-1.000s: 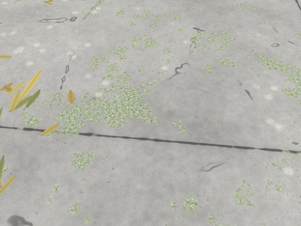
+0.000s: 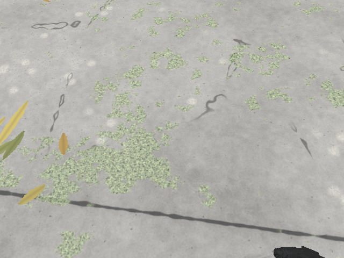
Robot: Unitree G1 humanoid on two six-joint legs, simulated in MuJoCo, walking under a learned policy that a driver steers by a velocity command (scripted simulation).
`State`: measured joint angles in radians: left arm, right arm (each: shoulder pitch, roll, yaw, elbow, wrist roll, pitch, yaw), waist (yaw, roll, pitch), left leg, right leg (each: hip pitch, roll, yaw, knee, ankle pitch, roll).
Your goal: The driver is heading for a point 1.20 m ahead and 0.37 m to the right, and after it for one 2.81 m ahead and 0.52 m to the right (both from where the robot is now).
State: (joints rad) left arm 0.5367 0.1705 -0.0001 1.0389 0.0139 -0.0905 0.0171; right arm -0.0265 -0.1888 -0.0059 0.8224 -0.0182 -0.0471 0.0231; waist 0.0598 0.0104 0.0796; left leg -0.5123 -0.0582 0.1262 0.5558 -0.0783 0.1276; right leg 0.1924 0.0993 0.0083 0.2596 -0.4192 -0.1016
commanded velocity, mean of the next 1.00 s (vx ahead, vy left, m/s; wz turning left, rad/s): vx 0.47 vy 0.00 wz -0.13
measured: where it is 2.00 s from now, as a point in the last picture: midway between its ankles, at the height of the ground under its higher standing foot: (204, 217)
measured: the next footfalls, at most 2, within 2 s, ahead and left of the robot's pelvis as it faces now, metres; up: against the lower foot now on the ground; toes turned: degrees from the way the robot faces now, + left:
left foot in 0.02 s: +0.18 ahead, +0.05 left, +0.00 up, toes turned +3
right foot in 0.58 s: +0.49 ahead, -0.11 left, +0.00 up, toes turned -3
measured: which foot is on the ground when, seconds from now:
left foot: up 0.00-0.00, down 0.02-0.58, up 0.60-1.00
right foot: down 0.00-0.02, up 0.04-0.56, down 0.58-1.00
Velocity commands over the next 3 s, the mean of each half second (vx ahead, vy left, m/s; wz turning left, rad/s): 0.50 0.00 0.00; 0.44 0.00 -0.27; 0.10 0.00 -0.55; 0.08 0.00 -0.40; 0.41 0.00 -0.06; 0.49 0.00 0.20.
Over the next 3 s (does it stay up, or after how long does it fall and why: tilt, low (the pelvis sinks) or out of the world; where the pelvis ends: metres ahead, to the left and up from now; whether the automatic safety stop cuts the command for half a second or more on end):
stays up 0.94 -0.36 0.01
